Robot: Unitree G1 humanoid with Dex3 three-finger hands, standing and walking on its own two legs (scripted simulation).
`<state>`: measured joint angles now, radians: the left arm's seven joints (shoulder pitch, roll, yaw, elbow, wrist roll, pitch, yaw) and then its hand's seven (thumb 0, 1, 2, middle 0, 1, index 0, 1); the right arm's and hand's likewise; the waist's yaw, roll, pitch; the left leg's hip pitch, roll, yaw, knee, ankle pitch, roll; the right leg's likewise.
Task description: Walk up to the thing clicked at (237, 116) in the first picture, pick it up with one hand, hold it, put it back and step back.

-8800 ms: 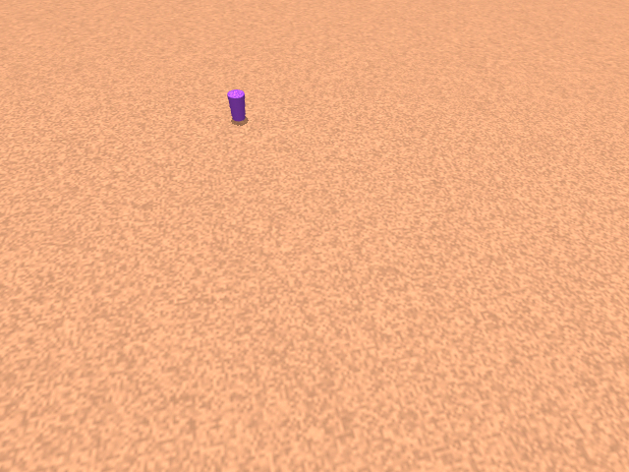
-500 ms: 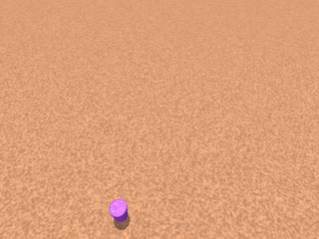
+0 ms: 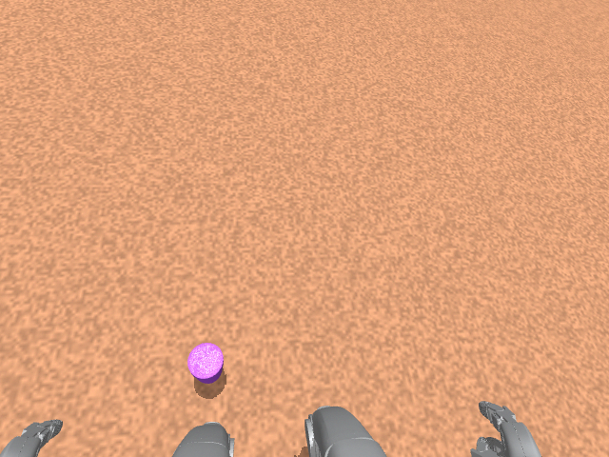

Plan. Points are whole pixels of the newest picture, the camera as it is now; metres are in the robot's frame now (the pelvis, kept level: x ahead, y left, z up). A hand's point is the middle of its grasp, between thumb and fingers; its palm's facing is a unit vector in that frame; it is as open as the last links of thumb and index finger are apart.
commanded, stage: walk up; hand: left
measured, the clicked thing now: (207, 365) +0.34 +0.18 -0.69
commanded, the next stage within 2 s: stand in 1.36 s
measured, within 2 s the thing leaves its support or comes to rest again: neither
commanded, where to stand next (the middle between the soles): +0.01 -0.04 m, yaw +1 degrees
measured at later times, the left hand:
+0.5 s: hand out of the picture +0.06 +0.24 -0.13, palm faces -0.02 -0.91 -0.42, open 7.4 cm
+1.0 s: hand out of the picture +0.04 +0.25 -0.18, palm faces -0.03 -0.95 -0.32, open 7.4 cm
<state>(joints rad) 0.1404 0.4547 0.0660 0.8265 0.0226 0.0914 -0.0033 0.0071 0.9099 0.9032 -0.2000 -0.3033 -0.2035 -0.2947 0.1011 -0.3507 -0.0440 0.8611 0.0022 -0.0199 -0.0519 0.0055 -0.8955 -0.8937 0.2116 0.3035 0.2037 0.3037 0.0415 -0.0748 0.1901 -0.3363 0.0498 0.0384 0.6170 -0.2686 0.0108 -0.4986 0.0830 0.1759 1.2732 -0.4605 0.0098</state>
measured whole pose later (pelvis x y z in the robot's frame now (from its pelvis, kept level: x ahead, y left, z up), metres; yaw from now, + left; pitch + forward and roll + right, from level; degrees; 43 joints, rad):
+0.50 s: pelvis -0.04 -0.03 -0.01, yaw +1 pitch -2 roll +0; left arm 0.22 0.37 0.05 0.82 0.04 -0.05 -0.01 0.01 0.90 0.90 -0.21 -0.30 -0.21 -0.30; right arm 0.29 -0.42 -0.06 0.90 -0.04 0.04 0.05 0.01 -0.90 -0.89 0.21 0.30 0.20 0.30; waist 0.00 0.05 0.08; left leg -0.38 -0.01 -0.03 0.91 -0.56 0.01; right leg -0.32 -0.07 0.00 0.72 -0.39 -0.02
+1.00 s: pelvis -0.04 -0.02 -0.01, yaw -1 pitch -3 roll -1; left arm 0.18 0.43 0.06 0.89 0.00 0.07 -0.02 0.01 0.91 0.90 -0.20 -0.30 -0.20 -0.29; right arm 0.23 -0.42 -0.06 0.84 -0.02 -0.03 -0.04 0.01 -0.89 -0.89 0.21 0.30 0.20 0.30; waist 0.01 -0.09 0.17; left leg -0.29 0.05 0.03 0.68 -0.34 0.00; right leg -0.43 0.01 0.12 0.93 -0.40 0.01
